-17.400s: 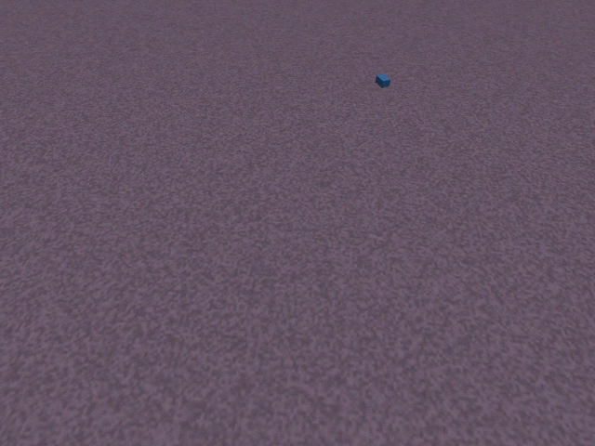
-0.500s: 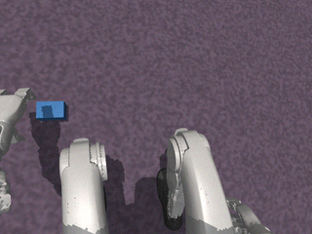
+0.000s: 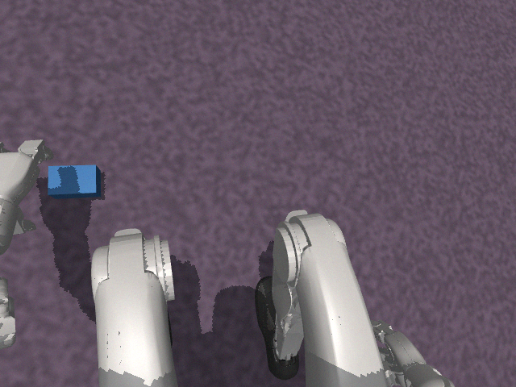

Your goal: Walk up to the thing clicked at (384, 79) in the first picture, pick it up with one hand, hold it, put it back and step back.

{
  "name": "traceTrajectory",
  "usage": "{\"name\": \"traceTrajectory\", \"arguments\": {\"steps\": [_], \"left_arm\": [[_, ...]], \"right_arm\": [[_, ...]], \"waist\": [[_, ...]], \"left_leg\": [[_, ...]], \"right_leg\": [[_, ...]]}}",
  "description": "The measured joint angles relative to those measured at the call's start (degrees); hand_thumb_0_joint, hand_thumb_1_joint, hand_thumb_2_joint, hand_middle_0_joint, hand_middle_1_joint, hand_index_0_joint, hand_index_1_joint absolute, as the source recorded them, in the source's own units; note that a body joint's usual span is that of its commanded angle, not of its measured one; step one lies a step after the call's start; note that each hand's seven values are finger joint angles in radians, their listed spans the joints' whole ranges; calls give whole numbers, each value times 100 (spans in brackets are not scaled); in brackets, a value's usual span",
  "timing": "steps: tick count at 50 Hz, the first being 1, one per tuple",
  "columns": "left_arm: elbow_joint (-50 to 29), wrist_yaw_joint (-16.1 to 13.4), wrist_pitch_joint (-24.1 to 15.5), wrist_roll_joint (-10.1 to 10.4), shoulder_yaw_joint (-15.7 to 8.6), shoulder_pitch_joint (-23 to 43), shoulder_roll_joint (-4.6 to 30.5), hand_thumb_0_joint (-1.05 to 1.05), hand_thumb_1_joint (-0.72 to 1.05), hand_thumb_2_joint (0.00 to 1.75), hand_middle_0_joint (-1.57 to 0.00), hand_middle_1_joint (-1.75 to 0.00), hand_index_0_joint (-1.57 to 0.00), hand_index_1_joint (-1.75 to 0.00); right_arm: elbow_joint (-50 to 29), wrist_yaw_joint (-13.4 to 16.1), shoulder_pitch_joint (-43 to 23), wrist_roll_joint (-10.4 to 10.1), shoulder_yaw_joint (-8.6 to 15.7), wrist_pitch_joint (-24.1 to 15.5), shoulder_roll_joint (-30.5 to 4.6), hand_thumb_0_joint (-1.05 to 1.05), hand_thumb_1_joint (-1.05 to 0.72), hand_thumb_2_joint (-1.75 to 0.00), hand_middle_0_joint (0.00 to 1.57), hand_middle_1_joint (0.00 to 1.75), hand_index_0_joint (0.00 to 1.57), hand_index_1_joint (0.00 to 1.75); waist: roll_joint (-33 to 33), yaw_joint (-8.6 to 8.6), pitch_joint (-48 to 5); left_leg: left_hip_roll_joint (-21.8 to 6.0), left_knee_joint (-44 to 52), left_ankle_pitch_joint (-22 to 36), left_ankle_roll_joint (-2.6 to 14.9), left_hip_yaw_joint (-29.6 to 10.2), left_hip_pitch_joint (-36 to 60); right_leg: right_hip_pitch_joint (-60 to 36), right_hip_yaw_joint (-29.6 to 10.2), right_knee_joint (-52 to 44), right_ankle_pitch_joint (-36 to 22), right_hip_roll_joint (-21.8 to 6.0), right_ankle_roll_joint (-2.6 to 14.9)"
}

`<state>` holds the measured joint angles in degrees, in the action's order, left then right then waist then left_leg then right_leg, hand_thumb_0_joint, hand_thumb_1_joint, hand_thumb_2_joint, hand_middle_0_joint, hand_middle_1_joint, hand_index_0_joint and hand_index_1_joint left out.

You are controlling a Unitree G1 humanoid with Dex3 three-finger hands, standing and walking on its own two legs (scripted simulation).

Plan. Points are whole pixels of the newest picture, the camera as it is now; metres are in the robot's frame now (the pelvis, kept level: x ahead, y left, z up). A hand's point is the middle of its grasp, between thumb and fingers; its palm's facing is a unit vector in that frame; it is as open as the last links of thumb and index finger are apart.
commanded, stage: approach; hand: left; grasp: from above
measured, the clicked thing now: (75, 182) +0.44 +0.28 -0.29
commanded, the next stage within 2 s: rest palm in 0.78 s
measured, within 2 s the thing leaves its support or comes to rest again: neither
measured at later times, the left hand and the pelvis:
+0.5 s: hand (58, 165) +0.44 +0.28 -0.19, palm faces -0.46 -0.07 -0.89, open 13.4 cm; pelvis +0.00 +0.00 +0.00, yaw -2 degrees
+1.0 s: hand (61, 173) +0.43 +0.27 -0.20, palm faces -0.44 -0.06 -0.89, open 13.4 cm; pelvis -0.01 +0.00 +0.00, yaw -1 degrees
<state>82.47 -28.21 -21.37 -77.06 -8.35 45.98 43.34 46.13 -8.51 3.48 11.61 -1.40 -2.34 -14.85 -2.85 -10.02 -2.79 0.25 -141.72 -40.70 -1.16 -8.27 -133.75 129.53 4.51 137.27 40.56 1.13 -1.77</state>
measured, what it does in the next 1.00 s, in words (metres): stands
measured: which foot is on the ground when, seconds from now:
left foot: down 0.00-1.00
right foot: down 0.00-1.00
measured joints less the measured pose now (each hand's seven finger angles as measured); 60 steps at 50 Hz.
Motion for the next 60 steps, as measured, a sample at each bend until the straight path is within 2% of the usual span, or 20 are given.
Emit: {"name": "traceTrajectory", "arguments": {"steps": [5,10,16,20,24,28,31,34,37,39,41,45,48,53,55,60], "left_arm": [[124,-32,90,-13,334,275,-40,0,-28,80,-28,-81,-30,-80],[500,-144,305,-42,525,770,-76,0,-33,84,-23,-88,-25,-86],[810,-231,661,-36,337,1071,-51,0,-37,88,-18,-93,-21,-91],[685,-167,827,68,135,953,-54,0,-38,89,-16,-97,-19,-94],[340,20,886,266,-47,622,-65,0,-39,89,-14,-100,-18,-96],[-93,327,814,464,23,263,-73,0,-41,90,-13,-101,-17,-97],[-373,538,686,585,196,90,-88,0,-42,91,-13,-102,-17,-98],[-459,651,518,653,505,114,-125,0,-43,92,-13,-102,-16,-98],[-230,594,325,579,743,318,-153,0,-42,93,-13,-102,-17,-98],[17,474,216,460,795,467,-159,0,-42,94,-13,-102,-17,-99],[224,308,136,284,734,569,-158,0,-41,95,-14,-102,-17,-99],[550,-113,121,-132,437,701,-118,0,-39,96,-14,-103,-18,-99],[873,-417,306,-263,313,830,-38,0,-40,95,-13,-104,-17,-99],[1335,-569,635,-150,289,1021,129,0,-42,93,-10,-105,-14,-100],[1405,-533,713,-53,293,1018,181,0,-42,93,-9,-105,-13,-100],[1439,-392,637,114,82,899,378,0,-43,92,-7,-106,-12,-101]], "right_arm": [[34,8,37,-11,-55,-50,7,0,-90,-89,20,30,20,30],[-3,4,67,7,-210,-148,12,0,-90,-89,20,30,20,30],[-160,7,172,46,-411,-182,-39,0,-90,-88,20,30,20,30],[-216,-9,291,14,-487,-126,-88,0,-90,-88,20,30,20,30],[-234,-39,416,-53,-461,-40,-98,0,-90,-89,20,30,20,30],[-206,-61,508,-135,-343,9,-69,0,-90,-89,20,30,20,30],[-179,-60,531,-185,-238,27,-37,0,-90,-89,20,30,20,30],[-156,-36,506,-246,-168,11,-19,0,-90,-89,20,30,20,30],[-144,-11,374,-260,-184,-26,-24,0,-90,-89,20,30,20,30],[-161,-5,258,-239,-226,-60,-36,0,-90,-88,20,30,20,30],[-203,3,156,-204,-275,-93,-51,0,-90,-88,20,30,20,30],[-279,0,33,-106,-346,-156,-89,0,-90,-88,20,30,20,30],[-291,-31,-2,-16,-394,-203,-117,0,-90,-89,20,30,20,30],[-254,-83,24,106,-525,-331,-163,0,-90,-89,20,30,20,30],[-229,-104,66,150,-580,-369,-168,0,-90,-89,20,30,20,30],[-216,-156,202,242,-733,-461,-159,0,-90,-89,20,30,20,30]], "waist": [[-25,-63,-30],[-41,-285,0],[48,-608,109],[119,-689,181],[175,-621,229],[204,-419,225],[204,-230,184],[164,-72,109],[97,-36,88],[48,-80,92],[3,-160,103],[-63,-359,109],[-98,-509,120],[-102,-689,234],[-97,-730,308],[-114,-809,529]], "left_leg": [[-2,-3,6,3,12,-40],[-11,-12,12,-5,-21,-65],[-41,-29,2,-2,-95,-112],[-71,-30,-21,9,-114,-107],[-88,-15,-30,18,-101,-71],[-76,26,-9,27,-54,-33],[-50,78,18,31,-16,-8],[-26,139,43,29,21,14],[-9,172,55,23,19,58],[-7,162,54,17,-9,80],[-5,134,53,7,-49,88],[-3,49,54,-14,-106,58],[-15,-23,59,-18,-121,18],[-37,-129,97,-7,-150,-102],[-46,-167,101,-3,-158,-132],[-52,-279,65,-5,-201,-157]], "right_leg": [[45,-12,8,-8,3,-5],[72,17,-5,-36,18,0],[113,82,-53,-81,58,-7],[121,97,-77,-95,89,-21],[98,84,-92,-99,102,-28],[61,46,-102,-92,84,-30],[22,17,-126,-80,53,-28],[-9,-12,-158,-67,24,-16],[-65,-8,-185,-61,7,-12],[-96,17,-193,-68,10,-12],[-114,51,-187,-79,15,-9],[-89,97,-132,-102,30,3],[-34,104,-69,-129,49,-2],[100,122,7,-208,89,-19],[133,125,33,-225,103,-29],[159,155,115,-217,124,-43]]}}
